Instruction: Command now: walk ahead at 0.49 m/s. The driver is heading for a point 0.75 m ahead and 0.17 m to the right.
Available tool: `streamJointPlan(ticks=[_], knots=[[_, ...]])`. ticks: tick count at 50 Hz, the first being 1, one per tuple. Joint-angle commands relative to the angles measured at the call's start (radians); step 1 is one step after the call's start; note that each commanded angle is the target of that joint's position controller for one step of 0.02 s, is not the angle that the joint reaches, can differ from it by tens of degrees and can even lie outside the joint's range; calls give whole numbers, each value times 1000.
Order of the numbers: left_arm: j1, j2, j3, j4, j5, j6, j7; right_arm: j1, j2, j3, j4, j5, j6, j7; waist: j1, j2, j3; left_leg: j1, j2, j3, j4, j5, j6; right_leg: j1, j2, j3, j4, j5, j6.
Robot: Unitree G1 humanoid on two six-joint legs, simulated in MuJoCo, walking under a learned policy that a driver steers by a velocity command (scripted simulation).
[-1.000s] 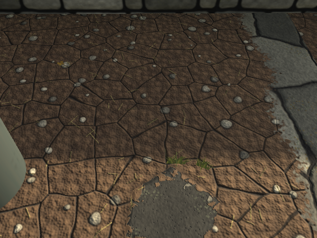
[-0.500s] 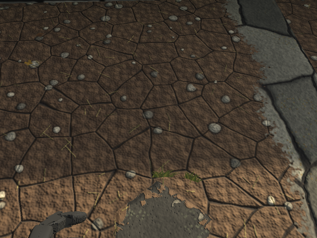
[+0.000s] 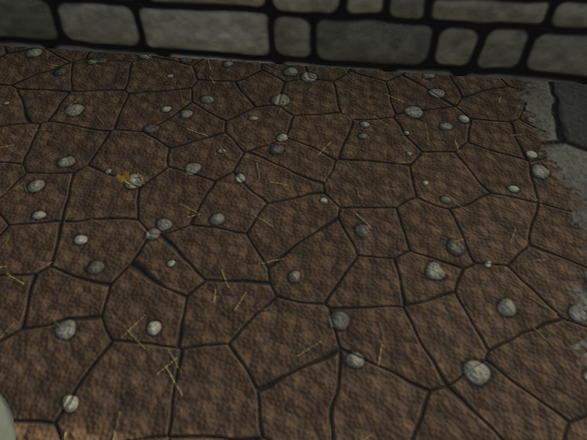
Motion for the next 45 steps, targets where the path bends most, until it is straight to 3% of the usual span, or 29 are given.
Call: streamJointPlan(ticks=[1,2,3,4,5,6,7,8,9,10,11,12,15,21,26,29,30,31,32,33,34,35,36,37,38,39,41,43,45], knots=[[29,177,39,-25,-5,10,7,-80,-86,-14,-92,4,-22,17,-35,-87,79,23,-24,11,-58,-98,31,2,-322,144,8,325,-158],[9,184,41,-31,-3,15,6,-22,-110,-25,-82,4,-25,17,-75,-103,42,117,-52,35,-73,-131,49,10,-312,130,84,482,-144],[-6,170,35,-37,3,22,6,119,-151,-48,-42,2,-27,14,-148,-96,-45,305,-88,64,-88,-133,77,-13,-263,87,260,645,-119],[-6,130,17,-61,18,22,6,318,-226,-74,4,-8,-26,5,-221,-41,-200,617,18,-50,-43,-107,136,-179,-207,36,544,553,-82],[112,6,-20,-77,17,0,-2,431,-331,-99,34,-24,-19,5,-184,214,-348,1003,266,-535,-133,-298,297,-601,-21,-2,949,108,-6],[93,56,-11,-62,-1,-29,-7,441,-246,-73,31,-20,-19,8,-199,219,-406,1041,307,-756,-261,-348,312,-728,-8,163,1089,-262,-17],[-6,143,12,-92,-28,-43,-12,356,-189,-54,21,-14,-22,6,-185,161,-254,931,271,-594,-259,-320,251,-814,-70,168,1140,-212,-37],[-68,144,13,-104,-31,-47,-8,265,-158,-43,-1,-16,-21,3,-161,82,-164,780,239,-435,-272,-214,218,-796,-124,146,1108,-121,-43],[-98,131,17,-105,-19,-41,-1,203,-132,-36,-7,-22,-21,5,-132,29,-102,644,204,-333,-308,-146,198,-752,-159,138,1037,-54,-41],[-85,117,24,-98,-14,-22,3,169,-100,-26,-8,-29,-26,8,-97,33,-63,555,165,-245,-352,-118,175,-693,-189,145,986,-4,-43],[-59,89,22,-91,-16,-4,2,162,-99,-28,2,-34,-31,10,-79,65,-52,498,160,-203,-384,-101,181,-643,-194,149,965,19,-37],[-42,66,21,-83,-17,10,2,169,-99,-30,12,-33,-37,9,-70,58,-37,470,151,-156,-405,-63,187,-630,-195,150,948,32,-30],[-102,66,31,-108,-14,27,6,198,-118,-38,39,-39,-42,-7,-68,33,13,477,142,-49,-441,6,181,-723,-182,181,858,151,-19],[-279,40,26,-175,3,17,-21,228,-143,-42,59,-32,-33,-37,-113,21,69,522,128,111,-482,-3,139,-732,-152,108,536,413,-15],[-407,30,18,-259,0,18,-52,303,-162,-52,91,-16,-1,-46,-152,6,111,720,188,164,-405,107,127,-811,-139,46,427,316,-48],[-378,62,34,-291,-4,20,-68,265,-199,-63,74,-9,21,-54,-104,48,58,762,196,208,-253,513,97,-683,-72,-41,415,169,-94],[-311,89,49,-285,-6,22,-69,252,-214,-67,66,-8,29,-58,-62,70,6,757,189,221,-139,677,85,-576,-30,-71,424,121,-115],[-178,132,74,-257,-10,23,-66,229,-223,-67,57,-5,37,-60,16,65,-69,709,160,240,44,734,62,-389,14,-86,380,144,-146],[-11,207,111,-220,-8,29,-48,222,-220,-62,41,-7,33,-62,94,13,-159,519,117,243,309,543,19,-93,-13,20,329,179,-193],[42,315,132,-208,-12,33,-29,304,-78,-20,-1,-47,10,-45,12,-250,-247,95,-47,204,677,-352,-41,261,-273,496,305,161,-340],[67,296,116,-233,0,20,-34,282,-83,-6,-32,-11,-40,-27,16,-229,-403,-113,-163,-38,865,-670,-39,418,-404,928,113,10,-462],[49,221,97,-229,9,13,-33,153,-148,-24,-57,28,-68,-15,54,-140,-287,-218,-96,-99,874,-580,-9,360,-366,793,79,36,-386],[-20,178,86,-239,1,6,-32,116,-150,-22,-69,27,-79,-15,20,-81,-176,-215,-48,-88,789,-479,10,210,-324,640,81,107,-338],[-105,144,74,-262,-2,4,-33,111,-151,-28,-57,1,-77,-25,-31,-9,-108,-140,-8,-80,700,-419,4,40,-280,530,71,200,-303],[-157,117,64,-281,4,4,-31,123,-163,-39,-55,-17,-65,-30,-69,-10,-73,-59,15,-78,636,-385,-6,-83,-247,459,48,286,-290],[-173,113,61,-292,10,5,-27,138,-160,-43,-60,-22,-50,-30,-94,-27,-64,-5,25,-79,600,-367,-17,-154,-230,432,24,321,-288],[-159,141,67,-295,5,2,-16,139,-132,-40,-73,-31,-29,-32,-107,-41,-45,21,25,-57,509,-336,-47,-233,-209,376,2,405,-291],[-123,172,75,-291,3,1,-2,69,-116,-35,-104,-37,-19,-37,-91,-52,-18,4,7,-38,381,-233,-74,-273,-182,328,-8,436,-276],[-91,175,76,-287,-2,8,7,-11,-98,-27,-130,-36,-20,-34,-61,-75,-5,22,-24,-33,213,-94,-80,-289,-142,292,5,400,-239]])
